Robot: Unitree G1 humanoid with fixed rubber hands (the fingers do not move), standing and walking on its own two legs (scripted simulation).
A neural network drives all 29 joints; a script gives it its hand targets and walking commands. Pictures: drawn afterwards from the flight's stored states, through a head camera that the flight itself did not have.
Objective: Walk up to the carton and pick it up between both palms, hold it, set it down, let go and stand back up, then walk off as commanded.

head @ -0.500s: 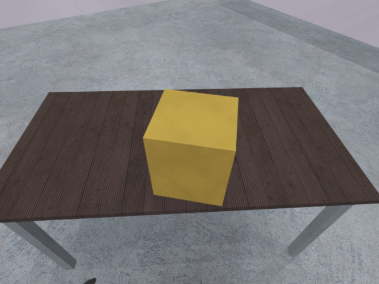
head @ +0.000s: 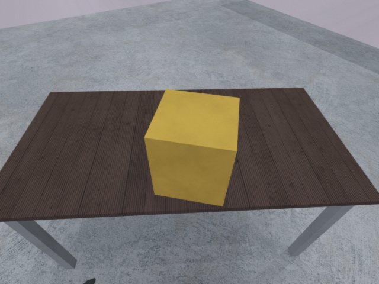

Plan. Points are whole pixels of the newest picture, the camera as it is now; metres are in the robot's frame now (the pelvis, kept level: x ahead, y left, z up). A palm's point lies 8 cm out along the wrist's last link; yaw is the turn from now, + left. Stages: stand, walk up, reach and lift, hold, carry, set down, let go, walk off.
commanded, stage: walk up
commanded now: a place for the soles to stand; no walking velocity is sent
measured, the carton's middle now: (194, 148) +0.47 +0.02 -0.02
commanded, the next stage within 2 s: none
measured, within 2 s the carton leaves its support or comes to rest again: neither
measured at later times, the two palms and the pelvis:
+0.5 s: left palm out of the picture +0.08 +0.25 -0.12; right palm out of the picture +0.07 -0.26 -0.12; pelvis +0.00 +0.00 +0.00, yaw +0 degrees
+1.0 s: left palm out of the picture +0.08 +0.25 -0.12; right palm out of the picture +0.07 -0.26 -0.12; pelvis +0.00 +0.00 +0.00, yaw +0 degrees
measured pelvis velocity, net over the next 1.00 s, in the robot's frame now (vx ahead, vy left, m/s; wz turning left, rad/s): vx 0.00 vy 0.00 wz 0.00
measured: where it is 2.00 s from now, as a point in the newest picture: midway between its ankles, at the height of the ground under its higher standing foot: outside the picture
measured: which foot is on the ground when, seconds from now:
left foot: down 0.00-1.00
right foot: down 0.00-1.00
